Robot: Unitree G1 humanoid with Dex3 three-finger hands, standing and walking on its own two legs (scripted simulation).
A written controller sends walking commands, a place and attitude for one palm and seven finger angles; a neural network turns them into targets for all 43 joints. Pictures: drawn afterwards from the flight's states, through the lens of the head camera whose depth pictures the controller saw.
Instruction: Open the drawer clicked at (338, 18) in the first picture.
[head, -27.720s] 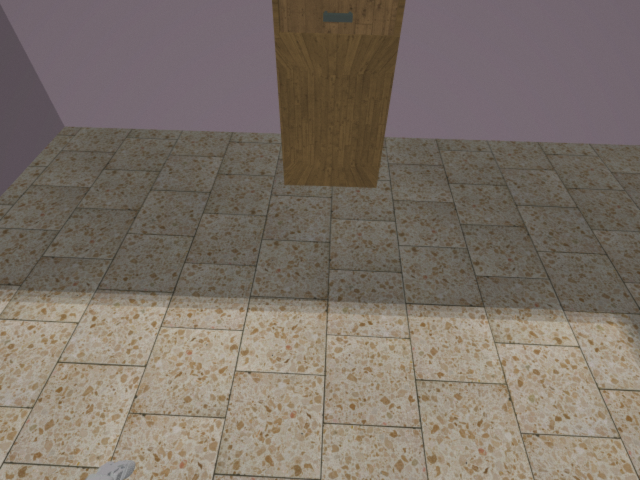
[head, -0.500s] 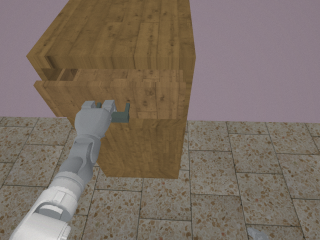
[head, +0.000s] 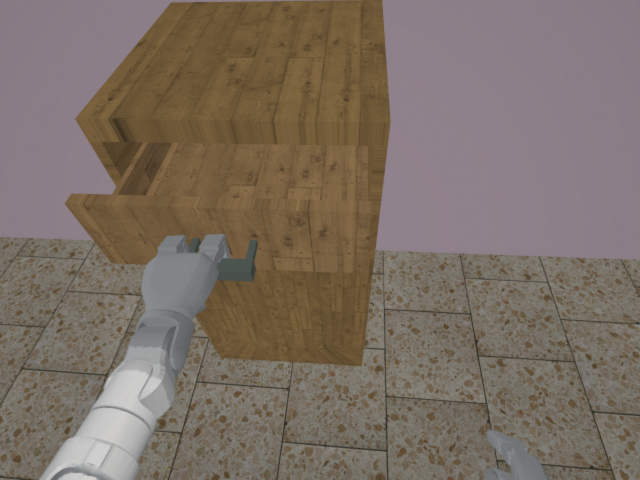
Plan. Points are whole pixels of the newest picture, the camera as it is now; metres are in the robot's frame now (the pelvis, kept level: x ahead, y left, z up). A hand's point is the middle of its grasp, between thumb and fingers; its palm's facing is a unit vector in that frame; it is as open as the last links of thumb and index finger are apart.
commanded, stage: pull the drawer open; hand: left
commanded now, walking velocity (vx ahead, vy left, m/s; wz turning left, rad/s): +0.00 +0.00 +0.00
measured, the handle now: (220, 257) +0.40 +0.18 +0.04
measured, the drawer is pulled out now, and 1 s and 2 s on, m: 0.13 0.25 0.30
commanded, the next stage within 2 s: open the thumb to release the handle in 1.58 s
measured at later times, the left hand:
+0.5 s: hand (186, 334) +0.29 +0.20 +0.01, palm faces +0.01 -0.08 -1.00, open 5.6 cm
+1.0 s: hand (171, 384) +0.23 +0.20 +0.01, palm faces +0.01 -0.12 -0.99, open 5.4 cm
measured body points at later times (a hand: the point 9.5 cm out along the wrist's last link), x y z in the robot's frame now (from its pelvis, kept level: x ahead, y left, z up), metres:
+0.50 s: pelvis +0.00 +0.00 +0.00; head +0.02 -0.02 +0.45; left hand +0.28 +0.20 +0.07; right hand +0.18 -0.23 -0.11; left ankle -0.03 +0.12 -0.72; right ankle +0.00 -0.11 -0.72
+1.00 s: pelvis +0.00 +0.00 +0.00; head +0.02 -0.03 +0.45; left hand +0.22 +0.20 +0.07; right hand +0.21 -0.21 -0.10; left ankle -0.03 +0.12 -0.72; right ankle +0.00 -0.11 -0.72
